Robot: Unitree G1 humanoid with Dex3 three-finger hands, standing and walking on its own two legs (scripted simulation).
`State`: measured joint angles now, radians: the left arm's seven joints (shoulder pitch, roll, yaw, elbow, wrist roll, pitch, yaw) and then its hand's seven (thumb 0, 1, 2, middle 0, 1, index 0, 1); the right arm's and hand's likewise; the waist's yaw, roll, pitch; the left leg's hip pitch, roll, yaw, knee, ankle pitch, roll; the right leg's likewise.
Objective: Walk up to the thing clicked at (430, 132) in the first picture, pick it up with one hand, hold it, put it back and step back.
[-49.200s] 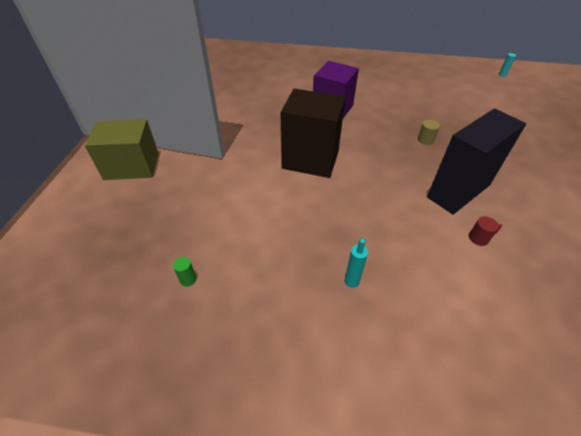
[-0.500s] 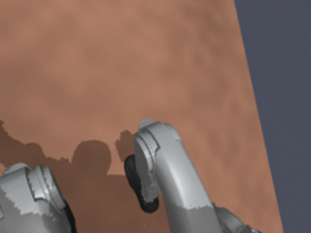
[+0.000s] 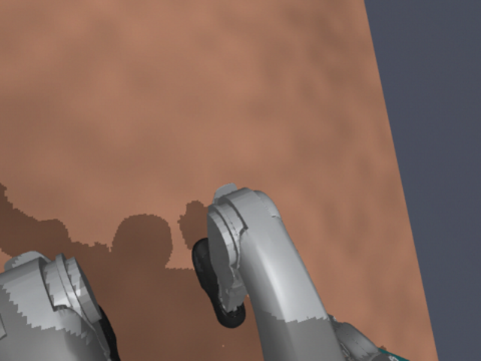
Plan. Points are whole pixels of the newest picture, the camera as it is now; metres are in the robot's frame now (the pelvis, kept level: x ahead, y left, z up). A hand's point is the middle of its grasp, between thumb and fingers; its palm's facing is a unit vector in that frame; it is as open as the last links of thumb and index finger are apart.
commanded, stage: close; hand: left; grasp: from above
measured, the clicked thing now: out of the picture +0.47 +0.29 -0.26
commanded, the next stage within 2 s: settle in 0.26 s
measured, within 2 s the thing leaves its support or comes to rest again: leaves its support in 0.80 s
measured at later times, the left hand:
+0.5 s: hand out of the picture +0.47 +0.30 -0.22, palm faces -0.44 -0.13 -0.89, open 11.9 cm
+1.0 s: hand out of the picture +0.46 +0.31 -0.16, palm faces -0.42 -0.10 -0.90, open 11.6 cm
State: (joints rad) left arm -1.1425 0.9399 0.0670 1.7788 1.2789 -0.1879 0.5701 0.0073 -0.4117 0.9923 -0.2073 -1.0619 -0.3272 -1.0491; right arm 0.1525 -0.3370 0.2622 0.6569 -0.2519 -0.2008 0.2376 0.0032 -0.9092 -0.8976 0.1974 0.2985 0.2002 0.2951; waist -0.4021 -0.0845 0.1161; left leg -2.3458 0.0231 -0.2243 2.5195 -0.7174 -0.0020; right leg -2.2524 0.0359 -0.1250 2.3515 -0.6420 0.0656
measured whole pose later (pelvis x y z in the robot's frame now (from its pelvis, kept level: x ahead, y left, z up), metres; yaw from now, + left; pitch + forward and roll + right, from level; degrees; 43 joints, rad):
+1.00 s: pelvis +0.01 +0.00 +0.02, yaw +4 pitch +36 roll -9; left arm -0.94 0.70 0.07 1.36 1.20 -0.06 0.39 -0.02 -0.30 0.83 -0.41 -0.93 -0.48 -0.92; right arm 0.14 -0.29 0.08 0.71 -0.15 -0.10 0.23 0.00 -0.93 -0.90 0.20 0.30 0.20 0.30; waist -0.28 0.00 -0.04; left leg -2.33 0.02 -0.15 2.42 -0.73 -0.01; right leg -2.26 0.01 -0.07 2.31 -0.68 0.04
